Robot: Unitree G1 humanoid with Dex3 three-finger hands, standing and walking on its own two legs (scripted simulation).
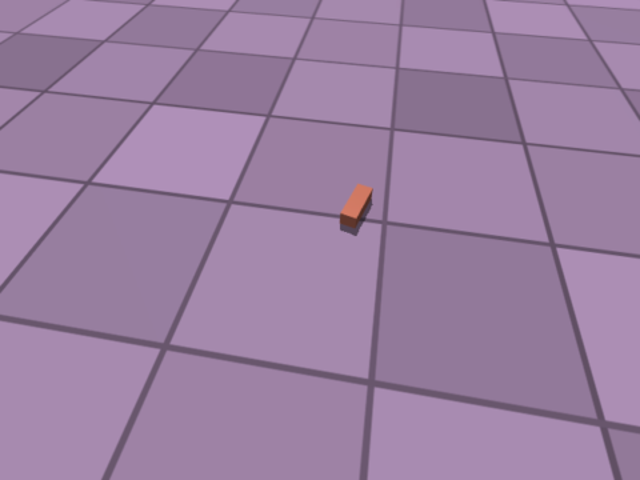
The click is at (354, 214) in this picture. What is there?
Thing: lying carton
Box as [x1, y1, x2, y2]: [340, 184, 372, 227]
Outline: 357,184 340,213 340,223 355,227 370,199 372,188
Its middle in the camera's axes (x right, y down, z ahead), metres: +0.17 -0.13 +1.70
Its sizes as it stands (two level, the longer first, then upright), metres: 0.204 0.072 0.064
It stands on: the floor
